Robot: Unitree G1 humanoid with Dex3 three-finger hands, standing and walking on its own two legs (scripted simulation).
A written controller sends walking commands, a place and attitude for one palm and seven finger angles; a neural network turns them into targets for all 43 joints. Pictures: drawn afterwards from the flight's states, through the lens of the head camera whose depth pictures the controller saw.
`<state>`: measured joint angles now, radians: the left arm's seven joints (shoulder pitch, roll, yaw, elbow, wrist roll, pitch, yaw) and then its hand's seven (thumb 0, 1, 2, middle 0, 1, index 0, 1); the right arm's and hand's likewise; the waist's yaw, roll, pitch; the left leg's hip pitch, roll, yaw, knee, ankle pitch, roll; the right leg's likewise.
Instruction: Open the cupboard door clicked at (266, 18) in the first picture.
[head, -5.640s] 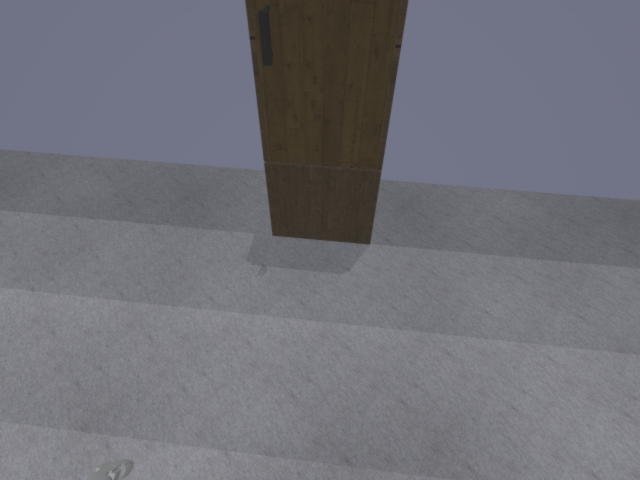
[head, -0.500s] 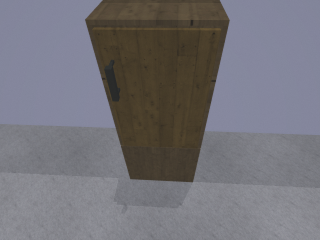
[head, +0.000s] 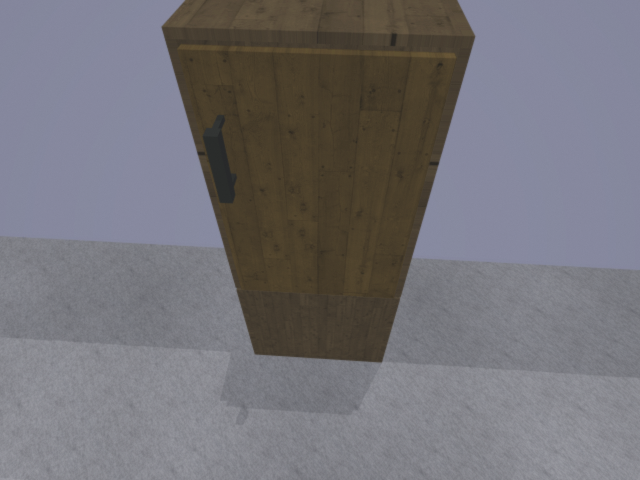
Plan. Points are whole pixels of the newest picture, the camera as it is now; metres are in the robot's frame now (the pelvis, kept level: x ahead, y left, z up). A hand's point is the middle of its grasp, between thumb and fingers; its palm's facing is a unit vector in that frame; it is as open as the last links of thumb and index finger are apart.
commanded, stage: come to a stop and stand still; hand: left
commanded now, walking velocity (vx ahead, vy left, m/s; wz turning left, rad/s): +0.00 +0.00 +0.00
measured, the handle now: (223, 160) +0.57 +0.20 +0.08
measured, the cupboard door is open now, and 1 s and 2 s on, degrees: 0 0 0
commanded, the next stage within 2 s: look again from close up in 1.86 s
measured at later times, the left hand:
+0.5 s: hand out of the picture +0.02 +0.16 -0.17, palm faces +0.06 -0.98 -0.20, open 7.3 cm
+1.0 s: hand out of the picture -0.06 +0.18 -0.17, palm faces +0.05 -0.98 -0.19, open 7.4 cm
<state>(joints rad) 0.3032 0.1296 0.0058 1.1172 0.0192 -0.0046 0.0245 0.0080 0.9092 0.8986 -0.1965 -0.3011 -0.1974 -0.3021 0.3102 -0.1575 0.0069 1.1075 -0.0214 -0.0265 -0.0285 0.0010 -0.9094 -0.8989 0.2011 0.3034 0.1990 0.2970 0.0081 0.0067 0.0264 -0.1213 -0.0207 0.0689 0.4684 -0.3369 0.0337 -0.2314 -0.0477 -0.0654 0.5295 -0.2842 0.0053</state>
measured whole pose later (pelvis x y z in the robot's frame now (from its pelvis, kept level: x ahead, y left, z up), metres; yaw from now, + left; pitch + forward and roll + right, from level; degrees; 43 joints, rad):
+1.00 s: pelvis -0.05 +0.01 +0.00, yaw +1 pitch -3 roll +0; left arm 0.34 0.15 0.00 1.08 0.02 0.01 0.03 0.01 0.91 0.90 -0.20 -0.30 -0.20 -0.30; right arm 0.32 -0.16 0.00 1.05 -0.02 0.00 -0.02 0.00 -0.92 -0.90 0.20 0.30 0.20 0.30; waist 0.00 0.00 0.00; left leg -0.18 -0.03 0.07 0.48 -0.26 0.05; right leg -0.25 -0.06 -0.07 0.49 -0.20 0.01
